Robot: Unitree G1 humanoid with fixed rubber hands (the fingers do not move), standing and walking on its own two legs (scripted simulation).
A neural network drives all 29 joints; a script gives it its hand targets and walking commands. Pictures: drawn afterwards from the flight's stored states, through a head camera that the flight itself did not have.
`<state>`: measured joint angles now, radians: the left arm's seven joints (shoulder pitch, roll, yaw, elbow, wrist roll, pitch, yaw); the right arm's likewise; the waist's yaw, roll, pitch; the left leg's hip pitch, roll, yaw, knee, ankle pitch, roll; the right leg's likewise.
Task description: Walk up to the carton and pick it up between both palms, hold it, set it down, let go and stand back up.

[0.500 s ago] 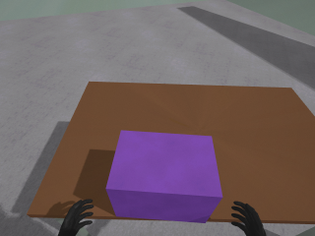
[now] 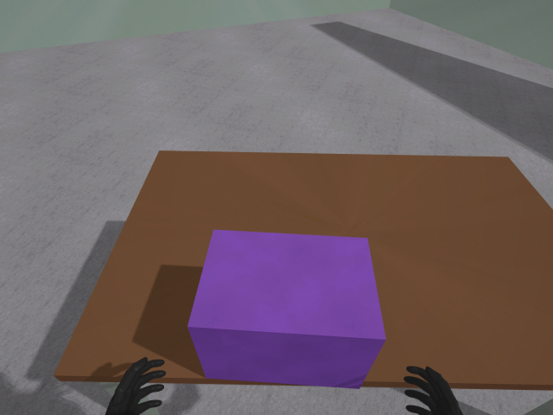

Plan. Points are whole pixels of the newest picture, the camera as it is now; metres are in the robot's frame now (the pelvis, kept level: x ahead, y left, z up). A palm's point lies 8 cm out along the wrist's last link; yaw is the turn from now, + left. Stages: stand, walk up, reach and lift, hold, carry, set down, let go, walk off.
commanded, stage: set down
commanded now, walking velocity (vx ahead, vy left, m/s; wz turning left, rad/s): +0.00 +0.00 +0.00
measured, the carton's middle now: (285, 308) +0.36 +0.00 -0.10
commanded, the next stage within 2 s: let go in 0.36 s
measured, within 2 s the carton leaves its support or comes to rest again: neither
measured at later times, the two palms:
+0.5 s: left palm out of the picture +0.16 +0.23 -0.08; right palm out of the picture +0.15 -0.23 -0.08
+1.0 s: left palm out of the picture +0.13 +0.25 -0.09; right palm out of the picture +0.13 -0.27 -0.08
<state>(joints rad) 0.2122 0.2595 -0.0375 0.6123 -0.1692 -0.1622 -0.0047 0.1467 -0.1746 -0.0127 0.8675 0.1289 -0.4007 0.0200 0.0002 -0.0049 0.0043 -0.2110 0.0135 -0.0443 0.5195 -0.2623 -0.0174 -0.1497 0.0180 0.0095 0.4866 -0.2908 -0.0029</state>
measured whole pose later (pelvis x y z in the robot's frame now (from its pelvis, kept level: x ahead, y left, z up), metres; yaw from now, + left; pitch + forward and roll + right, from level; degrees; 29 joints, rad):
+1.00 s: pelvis +0.00 +0.00 +0.00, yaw -1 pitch -3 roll +0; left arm 0.21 0.28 -0.04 0.69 -0.04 0.02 0.01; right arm 0.16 -0.28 -0.01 0.83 -0.02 -0.07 0.00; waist 0.00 -0.02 0.02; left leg -0.18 0.01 -0.03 0.49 -0.25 -0.02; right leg -0.14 0.02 0.02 0.48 -0.28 0.00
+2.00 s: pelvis +0.00 +0.00 +0.00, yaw -1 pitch -3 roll +0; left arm 0.17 0.32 -0.04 0.98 -0.03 -0.01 0.01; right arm 0.16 -0.35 0.00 0.86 -0.02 -0.01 0.00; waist 0.00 0.00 0.04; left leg -0.19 0.02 -0.03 0.49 -0.25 -0.02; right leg -0.14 0.02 0.02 0.47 -0.28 0.00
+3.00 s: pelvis -0.01 +0.00 +0.00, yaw -1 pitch -3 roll -1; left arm 0.14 0.32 -0.04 1.04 -0.03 -0.01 0.00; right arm 0.16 -0.35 0.00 0.91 -0.02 -0.01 0.00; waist 0.00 0.01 0.05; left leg -0.19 0.02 -0.03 0.47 -0.23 -0.02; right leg -0.14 0.02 0.02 0.44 -0.25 0.00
